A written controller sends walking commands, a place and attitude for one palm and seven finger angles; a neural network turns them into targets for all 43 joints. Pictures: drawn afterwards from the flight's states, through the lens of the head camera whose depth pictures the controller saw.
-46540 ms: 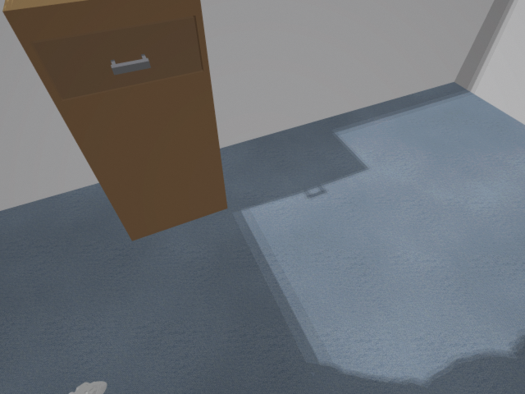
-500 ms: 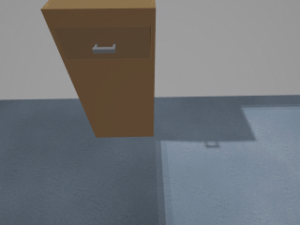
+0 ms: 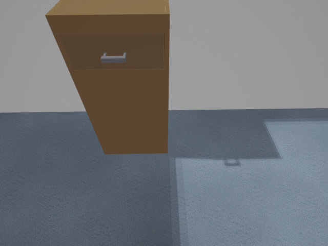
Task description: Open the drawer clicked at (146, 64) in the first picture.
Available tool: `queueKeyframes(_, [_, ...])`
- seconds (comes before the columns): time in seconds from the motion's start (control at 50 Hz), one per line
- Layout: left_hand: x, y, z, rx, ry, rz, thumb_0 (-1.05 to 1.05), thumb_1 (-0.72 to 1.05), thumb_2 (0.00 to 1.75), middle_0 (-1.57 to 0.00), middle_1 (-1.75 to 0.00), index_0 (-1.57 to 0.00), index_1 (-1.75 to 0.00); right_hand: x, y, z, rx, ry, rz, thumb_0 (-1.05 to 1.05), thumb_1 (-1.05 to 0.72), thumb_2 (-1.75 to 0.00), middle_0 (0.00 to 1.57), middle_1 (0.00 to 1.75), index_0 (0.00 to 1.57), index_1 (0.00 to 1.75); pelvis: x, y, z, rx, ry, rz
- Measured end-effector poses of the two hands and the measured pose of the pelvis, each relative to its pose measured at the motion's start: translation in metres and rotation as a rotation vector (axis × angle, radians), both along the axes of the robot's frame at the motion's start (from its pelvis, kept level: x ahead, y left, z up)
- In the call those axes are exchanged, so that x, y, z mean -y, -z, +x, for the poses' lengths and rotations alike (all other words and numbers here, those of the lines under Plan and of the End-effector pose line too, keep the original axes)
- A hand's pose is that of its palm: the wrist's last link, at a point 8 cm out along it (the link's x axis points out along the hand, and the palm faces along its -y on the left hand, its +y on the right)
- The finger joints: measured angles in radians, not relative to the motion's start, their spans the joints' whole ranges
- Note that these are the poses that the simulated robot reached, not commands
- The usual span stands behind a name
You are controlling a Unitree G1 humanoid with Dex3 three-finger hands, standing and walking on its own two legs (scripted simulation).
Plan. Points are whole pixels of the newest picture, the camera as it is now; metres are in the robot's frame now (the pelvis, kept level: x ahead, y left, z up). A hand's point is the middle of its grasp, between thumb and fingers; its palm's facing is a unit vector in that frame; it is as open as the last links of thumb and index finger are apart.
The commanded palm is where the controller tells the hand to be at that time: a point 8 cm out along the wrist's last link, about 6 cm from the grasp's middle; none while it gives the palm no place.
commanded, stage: take the last steps up to it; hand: left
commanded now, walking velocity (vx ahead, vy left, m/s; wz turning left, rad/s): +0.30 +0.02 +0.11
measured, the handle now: (114, 56) +0.81 +0.25 +0.03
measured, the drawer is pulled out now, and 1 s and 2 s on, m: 0.00 0.00 0.00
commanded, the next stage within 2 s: come to a stop and stand still in 0.78 s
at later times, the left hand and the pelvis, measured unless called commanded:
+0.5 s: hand out of the picture +0.15 +0.19 -0.19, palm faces +0.06 -0.98 -0.20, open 7.3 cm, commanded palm none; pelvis +0.12 +0.00 -0.02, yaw +4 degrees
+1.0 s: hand (121, 183) +0.35 +0.17 -0.19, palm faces +0.14 -0.97 -0.22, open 7.3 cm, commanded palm none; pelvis +0.30 -0.02 -0.03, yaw +7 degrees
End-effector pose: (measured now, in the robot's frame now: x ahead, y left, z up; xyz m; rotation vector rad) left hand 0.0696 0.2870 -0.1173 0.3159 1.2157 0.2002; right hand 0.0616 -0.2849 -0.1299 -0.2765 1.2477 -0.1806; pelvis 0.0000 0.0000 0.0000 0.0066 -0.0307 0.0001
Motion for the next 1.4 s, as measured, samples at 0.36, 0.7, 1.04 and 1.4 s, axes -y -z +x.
queueKeyframes(0.36, [0.035,0.042,-0.023,-0.239,-0.131,-0.172,0.01,0.91,0.90,-0.20,-0.30,-0.20,-0.30,-0.095,0.021,-0.065,-0.288,0.102,0.134,0.00,-0.91,-0.90,0.20,0.29,0.20,0.30,-0.020,0.013,0.069,-0.024,-0.048,0.002])
queueKeyframes(0.7, [0.061,0.051,0.124,-0.079,-0.162,-0.165,0.01,0.94,0.90,-0.20,-0.30,-0.20,-0.30,-0.051,0.027,0.103,-0.210,0.066,0.101,0.01,-0.91,-0.90,0.19,0.29,0.20,0.30,0.007,0.020,0.182,-0.048,-0.098,-0.019])
queueKeyframes(1.04, [0.068,0.038,0.275,0.010,-0.162,-0.118,0.01,0.92,0.90,-0.20,-0.30,-0.20,-0.30,-0.026,0.041,0.291,-0.144,-0.022,0.086,0.01,-0.91,-0.90,0.20,0.29,0.20,0.30,0.022,0.023,0.310,-0.044,-0.121,-0.002])
queueKeyframes(1.4, [0.054,0.022,0.331,-0.011,-0.151,-0.048,0.01,0.91,0.90,-0.20,-0.30,-0.20,-0.30,-0.008,0.027,0.395,-0.016,-0.077,0.065,0.01,-0.90,-0.90,0.20,0.30,0.20,0.30,0.038,0.015,0.350,-0.042,-0.090,-0.010])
